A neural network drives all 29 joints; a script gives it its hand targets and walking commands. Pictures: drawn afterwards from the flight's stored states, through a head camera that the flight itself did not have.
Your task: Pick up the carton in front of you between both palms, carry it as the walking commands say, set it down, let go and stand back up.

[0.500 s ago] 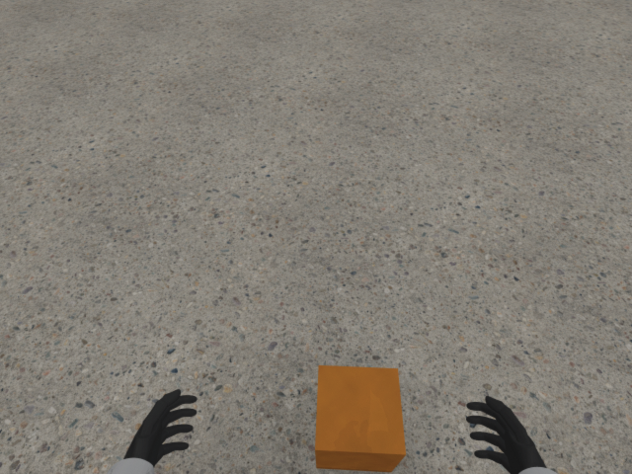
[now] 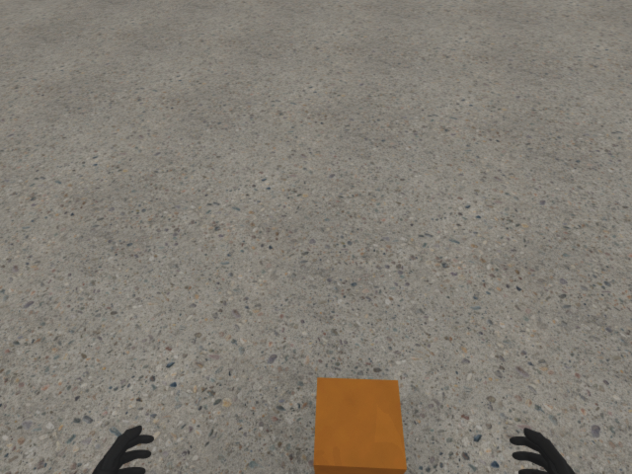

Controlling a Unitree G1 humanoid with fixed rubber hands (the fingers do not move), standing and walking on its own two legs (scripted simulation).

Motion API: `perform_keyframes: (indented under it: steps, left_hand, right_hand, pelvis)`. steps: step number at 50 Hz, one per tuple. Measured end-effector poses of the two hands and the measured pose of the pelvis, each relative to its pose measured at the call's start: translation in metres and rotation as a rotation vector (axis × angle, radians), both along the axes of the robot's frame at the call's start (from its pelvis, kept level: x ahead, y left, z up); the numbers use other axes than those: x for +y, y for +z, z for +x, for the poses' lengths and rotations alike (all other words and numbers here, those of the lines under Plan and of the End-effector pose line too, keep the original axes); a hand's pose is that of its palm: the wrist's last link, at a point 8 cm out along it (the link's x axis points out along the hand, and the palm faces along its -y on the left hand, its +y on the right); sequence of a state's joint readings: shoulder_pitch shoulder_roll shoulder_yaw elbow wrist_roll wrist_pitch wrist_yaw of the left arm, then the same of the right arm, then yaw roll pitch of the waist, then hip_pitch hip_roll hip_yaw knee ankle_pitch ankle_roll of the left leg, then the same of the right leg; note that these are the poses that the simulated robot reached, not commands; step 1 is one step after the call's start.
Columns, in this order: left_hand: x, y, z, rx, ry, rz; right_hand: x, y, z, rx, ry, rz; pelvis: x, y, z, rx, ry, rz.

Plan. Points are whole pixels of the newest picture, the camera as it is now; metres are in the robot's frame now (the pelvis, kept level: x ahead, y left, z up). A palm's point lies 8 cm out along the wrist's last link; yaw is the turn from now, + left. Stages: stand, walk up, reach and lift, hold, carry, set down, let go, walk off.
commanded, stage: stand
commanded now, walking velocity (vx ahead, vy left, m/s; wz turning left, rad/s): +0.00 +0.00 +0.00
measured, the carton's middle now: (356, 434) +0.34 -0.07 -0.64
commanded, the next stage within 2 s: none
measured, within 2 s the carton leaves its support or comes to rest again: neither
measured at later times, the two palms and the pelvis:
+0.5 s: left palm out of the picture +0.11 +0.29 -0.09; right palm out of the picture +0.11 -0.30 -0.10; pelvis +0.00 -0.01 +0.00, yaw +1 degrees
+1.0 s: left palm out of the picture +0.08 +0.30 -0.09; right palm out of the picture +0.08 -0.31 -0.10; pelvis -0.01 -0.01 +0.01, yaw +1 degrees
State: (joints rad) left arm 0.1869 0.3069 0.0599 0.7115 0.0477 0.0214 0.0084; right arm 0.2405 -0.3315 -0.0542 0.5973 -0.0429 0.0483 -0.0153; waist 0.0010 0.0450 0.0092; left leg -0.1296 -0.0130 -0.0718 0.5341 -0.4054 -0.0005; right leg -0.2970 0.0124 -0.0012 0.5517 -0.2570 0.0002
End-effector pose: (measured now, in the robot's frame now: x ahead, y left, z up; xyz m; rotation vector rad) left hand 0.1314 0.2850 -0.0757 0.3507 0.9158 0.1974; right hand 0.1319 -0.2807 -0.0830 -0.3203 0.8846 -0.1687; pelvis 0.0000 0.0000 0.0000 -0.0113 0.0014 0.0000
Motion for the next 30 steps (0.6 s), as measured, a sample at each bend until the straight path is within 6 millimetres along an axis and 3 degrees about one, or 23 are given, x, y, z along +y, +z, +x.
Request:
perform_keyframes:
  steps: [12,30]
  left_hand:
    - [0.005,-0.004,-0.008,0.049,0.037,0.021]
    - [0.006,-0.012,-0.034,0.111,0.081,0.001]
  right_hand:
    - [-0.010,-0.013,-0.009,0.075,0.016,-0.015]
    - [-0.021,-0.011,-0.027,0.124,0.013,-0.041]
  pelvis:
    - [-0.006,0.001,0.006,-0.006,0.016,0.005]
    - [-0.010,0.005,-0.002,-0.028,0.020,0.007]
